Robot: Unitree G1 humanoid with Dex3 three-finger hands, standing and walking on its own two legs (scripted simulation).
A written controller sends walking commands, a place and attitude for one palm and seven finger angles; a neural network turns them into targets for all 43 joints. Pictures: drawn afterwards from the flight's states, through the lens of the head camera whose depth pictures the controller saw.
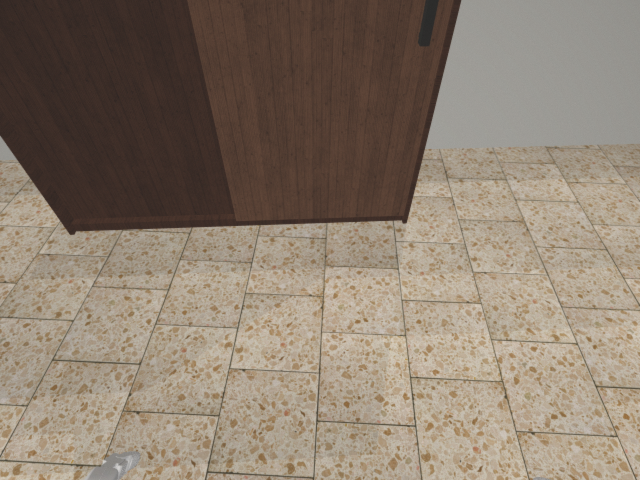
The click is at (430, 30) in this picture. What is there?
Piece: wardrobe's sliding door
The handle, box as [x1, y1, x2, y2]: [418, 0, 438, 45]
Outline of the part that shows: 438,0 426,0 421,28 418,36 418,43 420,45 429,44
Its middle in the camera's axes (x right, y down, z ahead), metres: +0.30 -0.66 +1.04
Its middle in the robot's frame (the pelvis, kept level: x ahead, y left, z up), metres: +1.25 -0.23 +0.14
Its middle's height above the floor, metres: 0.91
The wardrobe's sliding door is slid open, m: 0.00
